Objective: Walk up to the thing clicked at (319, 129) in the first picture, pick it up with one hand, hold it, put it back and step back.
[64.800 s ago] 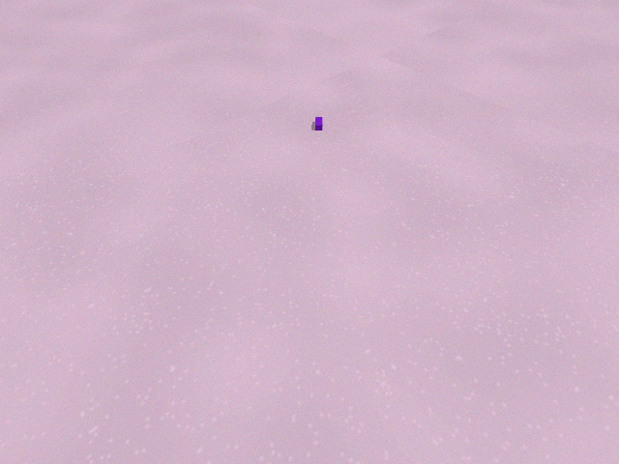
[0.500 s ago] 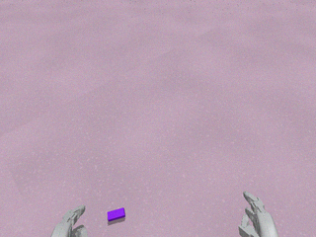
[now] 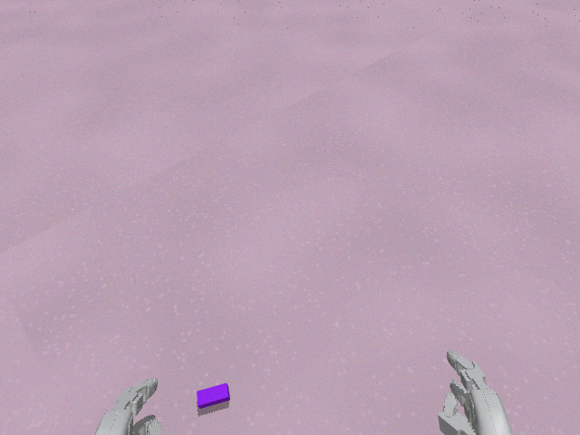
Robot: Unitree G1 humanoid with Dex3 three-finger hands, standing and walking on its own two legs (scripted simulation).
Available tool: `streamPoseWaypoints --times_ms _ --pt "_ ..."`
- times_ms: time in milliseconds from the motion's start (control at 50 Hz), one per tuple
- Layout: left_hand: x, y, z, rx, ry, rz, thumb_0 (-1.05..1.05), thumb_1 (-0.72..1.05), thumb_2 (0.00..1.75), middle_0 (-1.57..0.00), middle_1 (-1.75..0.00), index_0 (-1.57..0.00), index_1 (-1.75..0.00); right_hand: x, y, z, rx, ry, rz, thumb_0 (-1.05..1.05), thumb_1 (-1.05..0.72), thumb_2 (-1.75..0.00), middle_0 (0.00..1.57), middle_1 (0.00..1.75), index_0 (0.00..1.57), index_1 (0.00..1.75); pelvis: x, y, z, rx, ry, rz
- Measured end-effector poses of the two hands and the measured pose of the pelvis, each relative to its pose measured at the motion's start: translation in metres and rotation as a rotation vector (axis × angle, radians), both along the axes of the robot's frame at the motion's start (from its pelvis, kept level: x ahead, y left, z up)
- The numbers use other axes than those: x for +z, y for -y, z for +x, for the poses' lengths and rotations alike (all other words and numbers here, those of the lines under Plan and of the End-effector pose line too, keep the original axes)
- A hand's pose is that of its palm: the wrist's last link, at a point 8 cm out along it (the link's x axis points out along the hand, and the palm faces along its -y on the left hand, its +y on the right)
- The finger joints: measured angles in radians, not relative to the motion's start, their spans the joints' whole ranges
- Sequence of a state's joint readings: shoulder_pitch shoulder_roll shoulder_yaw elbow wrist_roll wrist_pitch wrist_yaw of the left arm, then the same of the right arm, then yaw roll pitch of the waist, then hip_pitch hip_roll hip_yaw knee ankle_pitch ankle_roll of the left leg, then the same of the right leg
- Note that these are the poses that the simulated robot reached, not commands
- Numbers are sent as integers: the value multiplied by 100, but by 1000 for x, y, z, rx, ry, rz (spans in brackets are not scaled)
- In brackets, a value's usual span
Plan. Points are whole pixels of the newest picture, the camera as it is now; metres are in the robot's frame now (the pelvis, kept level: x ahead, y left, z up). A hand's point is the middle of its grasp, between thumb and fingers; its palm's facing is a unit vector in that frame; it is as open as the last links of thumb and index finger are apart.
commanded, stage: stand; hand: left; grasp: from above
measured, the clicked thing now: (213, 395) +0.40 +0.24 -0.70
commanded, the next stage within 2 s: none
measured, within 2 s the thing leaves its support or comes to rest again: neither
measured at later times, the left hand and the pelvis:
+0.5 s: hand out of the picture +0.05 +0.25 -0.11, palm faces +0.07 -0.94 -0.33, open 7.4 cm; pelvis +0.00 +0.01 +0.05, yaw +2 degrees
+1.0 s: hand out of the picture +0.03 +0.24 -0.10, palm faces +0.07 -0.94 -0.34, open 7.4 cm; pelvis -0.01 +0.00 +0.06, yaw +3 degrees
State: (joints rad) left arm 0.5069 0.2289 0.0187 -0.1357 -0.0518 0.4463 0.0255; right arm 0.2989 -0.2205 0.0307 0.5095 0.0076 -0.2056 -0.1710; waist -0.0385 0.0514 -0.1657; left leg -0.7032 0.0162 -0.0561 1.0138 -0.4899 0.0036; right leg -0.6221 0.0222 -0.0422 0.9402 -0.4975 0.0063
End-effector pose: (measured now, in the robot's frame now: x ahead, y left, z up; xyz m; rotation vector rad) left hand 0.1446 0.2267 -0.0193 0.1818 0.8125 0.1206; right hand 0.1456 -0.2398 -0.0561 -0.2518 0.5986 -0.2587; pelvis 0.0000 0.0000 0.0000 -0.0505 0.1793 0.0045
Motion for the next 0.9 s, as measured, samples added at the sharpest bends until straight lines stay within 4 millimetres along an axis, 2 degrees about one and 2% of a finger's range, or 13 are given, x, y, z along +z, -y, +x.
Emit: streamPoseWaypoints --times_ms 60,160,280,360,500,600,720,900 --pt "-2 -2 1 -17 18 29 1 90 90 -21 -30 -20 -30 -2 1 -1 24 -25 -16 1 -91 -90 20 30 20 30 1 0 -3 4 23 3" --pt "-26 -24 -1 -21 -2 106 1 90 90 -21 -30 -20 -30 -18 9 -13 150 -307 -38 1 -91 -90 21 30 20 30 16 0 -9 10 109 40" --pt "-42 -52 -33 49 -144 125 1 90 90 -21 -30 -20 -30 -14 22 -34 99 -426 -10 1 -91 -90 21 30 20 30 31 -6 -8 12 154 46" --pt "-48 -63 -61 93 -244 122 1 90 90 -21 -30 -20 -30 -12 24 -49 67 -486 -7 1 -91 -90 20 30 20 30 39 -9 -6 14 177 43" --pt "-50 -63 -104 142 -390 104 1 90 90 -20 -30 -20 -30 -13 19 -66 40 -574 25 1 -91 -90 20 30 20 29 53 -10 -2 26 208 47" --pt "-49 -60 -123 160 -445 98 1 90 90 -21 -30 -20 -30 -13 17 -71 30 -602 44 1 -91 -90 20 30 20 30 58 -9 -3 33 230 48" --pt "-47 -58 -131 165 -464 99 1 90 90 -21 -30 -20 -30 -12 19 -75 21 -616 50 0 -91 -90 20 30 20 30 61 -7 -7 38 247 48" --pt "-43 -60 -127 166 -451 105 0 90 90 -21 -30 -20 -30 -8 31 -81 13 -630 36 0 -91 -90 20 30 20 29 64 -2 -11 44 251 48"
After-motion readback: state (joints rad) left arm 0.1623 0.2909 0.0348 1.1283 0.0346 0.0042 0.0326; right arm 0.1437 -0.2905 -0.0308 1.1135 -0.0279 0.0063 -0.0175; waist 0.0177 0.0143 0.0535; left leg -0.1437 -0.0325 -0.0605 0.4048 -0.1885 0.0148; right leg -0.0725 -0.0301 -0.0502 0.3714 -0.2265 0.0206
